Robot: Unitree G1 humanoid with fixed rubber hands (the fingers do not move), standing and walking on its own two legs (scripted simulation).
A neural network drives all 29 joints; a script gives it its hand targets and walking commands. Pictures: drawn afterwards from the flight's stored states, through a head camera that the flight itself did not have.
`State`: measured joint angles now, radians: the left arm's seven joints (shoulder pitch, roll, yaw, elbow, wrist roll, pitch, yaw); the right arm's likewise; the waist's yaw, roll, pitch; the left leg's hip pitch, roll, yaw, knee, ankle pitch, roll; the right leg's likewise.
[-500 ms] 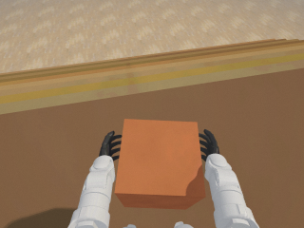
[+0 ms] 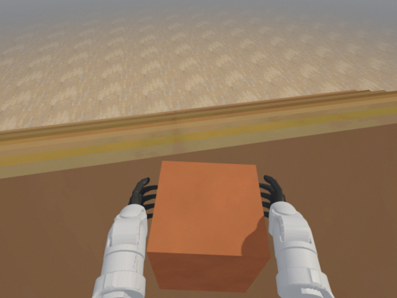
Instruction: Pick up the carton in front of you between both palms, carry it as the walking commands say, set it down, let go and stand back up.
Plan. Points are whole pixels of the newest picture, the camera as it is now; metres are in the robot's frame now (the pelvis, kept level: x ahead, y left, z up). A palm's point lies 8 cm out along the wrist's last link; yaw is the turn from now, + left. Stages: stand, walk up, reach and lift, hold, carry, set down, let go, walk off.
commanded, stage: reach and lift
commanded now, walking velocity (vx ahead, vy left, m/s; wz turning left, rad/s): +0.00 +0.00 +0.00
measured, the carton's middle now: (205, 229) +0.28 +0.00 -0.06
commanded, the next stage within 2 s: hold in 0.78 s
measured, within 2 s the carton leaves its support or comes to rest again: neither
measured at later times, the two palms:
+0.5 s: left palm (136, 204) +0.30 +0.15 +0.03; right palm (277, 202) +0.30 -0.15 +0.03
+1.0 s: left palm (134, 201) +0.29 +0.15 +0.05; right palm (281, 198) +0.29 -0.15 +0.06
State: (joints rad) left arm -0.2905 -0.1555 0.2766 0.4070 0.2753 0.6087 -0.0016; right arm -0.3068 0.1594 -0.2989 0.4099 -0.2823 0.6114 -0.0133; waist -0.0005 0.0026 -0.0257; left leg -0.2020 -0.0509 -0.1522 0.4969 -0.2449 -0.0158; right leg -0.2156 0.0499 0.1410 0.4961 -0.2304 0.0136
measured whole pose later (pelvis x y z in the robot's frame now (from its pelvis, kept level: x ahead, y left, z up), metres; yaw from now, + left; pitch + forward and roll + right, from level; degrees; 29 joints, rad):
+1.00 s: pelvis +0.01 +0.00 +0.01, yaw +0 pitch -6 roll +0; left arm -0.23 -0.14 0.19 0.22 0.25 0.76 0.01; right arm -0.25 0.15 -0.22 0.22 -0.26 0.75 -0.01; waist 0.00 0.00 -0.01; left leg -0.05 -0.04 -0.14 0.37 -0.21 -0.01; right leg -0.07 0.04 0.14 0.37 -0.19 0.01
